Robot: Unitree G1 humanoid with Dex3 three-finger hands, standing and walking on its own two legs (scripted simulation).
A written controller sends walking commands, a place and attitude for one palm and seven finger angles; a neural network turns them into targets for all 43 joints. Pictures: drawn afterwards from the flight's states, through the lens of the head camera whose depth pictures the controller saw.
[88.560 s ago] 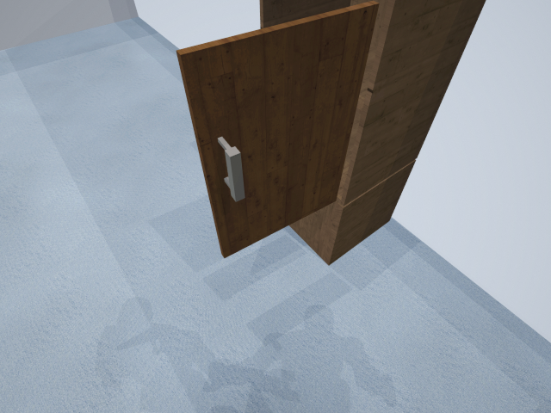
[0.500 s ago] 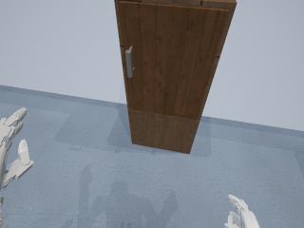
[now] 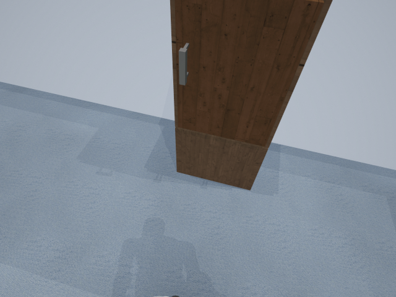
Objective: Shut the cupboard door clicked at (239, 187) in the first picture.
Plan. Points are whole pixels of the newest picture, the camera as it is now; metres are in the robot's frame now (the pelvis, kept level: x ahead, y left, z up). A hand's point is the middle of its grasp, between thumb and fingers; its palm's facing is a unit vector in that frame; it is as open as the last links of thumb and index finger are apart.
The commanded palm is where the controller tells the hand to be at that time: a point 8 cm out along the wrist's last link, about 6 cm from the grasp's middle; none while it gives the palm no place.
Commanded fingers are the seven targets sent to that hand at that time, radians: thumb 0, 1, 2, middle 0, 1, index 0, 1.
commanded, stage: let the arm hang, fingers relaxed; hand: left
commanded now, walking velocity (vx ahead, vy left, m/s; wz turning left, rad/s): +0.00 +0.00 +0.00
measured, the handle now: (184, 64) +0.83 +0.10 +0.01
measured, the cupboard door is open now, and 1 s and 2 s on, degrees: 0 0 0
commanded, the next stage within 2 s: look to check the result in 0.54 s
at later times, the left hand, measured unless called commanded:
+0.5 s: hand out of the picture -0.01 +0.12 -0.18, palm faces +0.04 -0.99 -0.11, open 7.4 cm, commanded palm none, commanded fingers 0.00 0.90 0.90 -0.20 -0.30 -0.20 -0.30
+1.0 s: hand out of the picture -0.01 +0.13 -0.17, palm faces +0.05 -0.98 -0.17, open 7.4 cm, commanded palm none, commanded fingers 0.00 0.90 0.90 -0.20 -0.30 -0.20 -0.30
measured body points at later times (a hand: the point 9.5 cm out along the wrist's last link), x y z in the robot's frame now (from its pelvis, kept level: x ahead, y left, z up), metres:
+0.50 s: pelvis +0.01 -0.02 +0.00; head +0.00 -0.01 +0.45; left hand -0.01 +0.17 -0.17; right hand -0.03 -0.23 -0.16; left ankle +0.09 +0.09 -0.74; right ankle -0.03 -0.13 -0.74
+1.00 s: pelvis +0.04 -0.03 +0.00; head +0.05 -0.02 +0.45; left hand -0.02 +0.18 -0.16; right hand +0.03 -0.24 -0.16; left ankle +0.09 +0.09 -0.74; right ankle -0.03 -0.13 -0.74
